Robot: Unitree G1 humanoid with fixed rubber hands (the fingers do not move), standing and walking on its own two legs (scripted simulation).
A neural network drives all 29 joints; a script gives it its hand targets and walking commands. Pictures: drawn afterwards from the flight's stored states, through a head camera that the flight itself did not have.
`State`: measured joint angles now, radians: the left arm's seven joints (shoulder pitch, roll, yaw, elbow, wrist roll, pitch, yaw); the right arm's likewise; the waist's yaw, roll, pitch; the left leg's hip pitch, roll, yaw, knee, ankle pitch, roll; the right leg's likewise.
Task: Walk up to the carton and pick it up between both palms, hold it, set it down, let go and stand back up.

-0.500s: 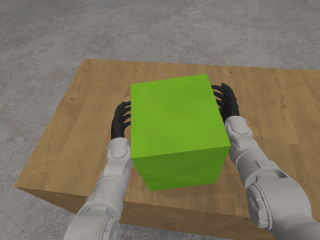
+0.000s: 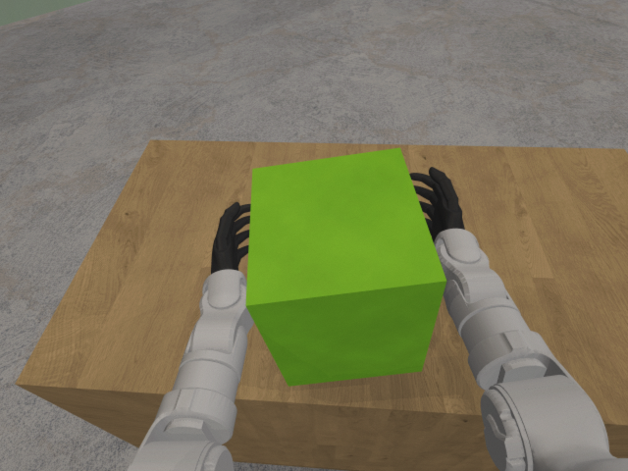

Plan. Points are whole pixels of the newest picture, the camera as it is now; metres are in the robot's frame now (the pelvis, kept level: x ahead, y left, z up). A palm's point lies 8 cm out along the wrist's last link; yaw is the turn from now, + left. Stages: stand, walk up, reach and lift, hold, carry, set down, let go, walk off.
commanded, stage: reach and lift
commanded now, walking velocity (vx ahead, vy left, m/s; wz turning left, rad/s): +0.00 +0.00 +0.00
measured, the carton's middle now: (340, 274) +0.38 +0.01 +0.02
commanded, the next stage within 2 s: hold in 1.88 s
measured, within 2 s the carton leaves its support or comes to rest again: neither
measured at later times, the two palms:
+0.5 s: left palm (214, 233) +0.37 +0.16 +0.11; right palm (449, 197) +0.42 -0.12 +0.14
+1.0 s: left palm (173, 218) +0.35 +0.19 +0.17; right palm (441, 198) +0.38 -0.10 +0.17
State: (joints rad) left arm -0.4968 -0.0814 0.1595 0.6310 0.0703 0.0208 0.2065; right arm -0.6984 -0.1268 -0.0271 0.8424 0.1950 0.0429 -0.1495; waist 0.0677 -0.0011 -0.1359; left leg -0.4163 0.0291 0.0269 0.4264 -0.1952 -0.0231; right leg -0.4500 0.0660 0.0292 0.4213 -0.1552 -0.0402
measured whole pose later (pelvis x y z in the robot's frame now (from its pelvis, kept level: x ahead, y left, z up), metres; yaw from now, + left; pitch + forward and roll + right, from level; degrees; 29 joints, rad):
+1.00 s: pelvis -0.01 +0.03 +0.00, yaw +1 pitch +3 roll -1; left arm -0.55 -0.06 0.27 0.26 0.20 0.56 0.04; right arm -0.74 -0.07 -0.03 0.67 0.19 0.34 -0.23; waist -0.01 0.00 -0.16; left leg -0.29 0.00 0.03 0.43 -0.20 0.01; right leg -0.29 0.04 0.03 0.37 -0.14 -0.02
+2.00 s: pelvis +0.00 +0.03 +0.00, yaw +1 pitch +2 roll -1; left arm -0.61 -0.06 0.29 0.20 0.25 0.67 0.03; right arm -0.84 -0.09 -0.03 0.70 0.19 0.40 -0.21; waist -0.04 0.00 -0.16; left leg -0.24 0.00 0.03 0.43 -0.21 0.02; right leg -0.24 0.04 0.03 0.37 -0.15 -0.02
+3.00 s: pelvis -0.01 +0.03 +0.00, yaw +1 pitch +1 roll -1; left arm -0.62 -0.06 0.29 0.14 0.24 0.75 0.02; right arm -0.83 -0.09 -0.03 0.60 0.19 0.50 -0.22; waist -0.06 0.00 -0.16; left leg -0.23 0.00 0.03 0.42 -0.21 0.02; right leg -0.23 0.04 0.03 0.37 -0.14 -0.02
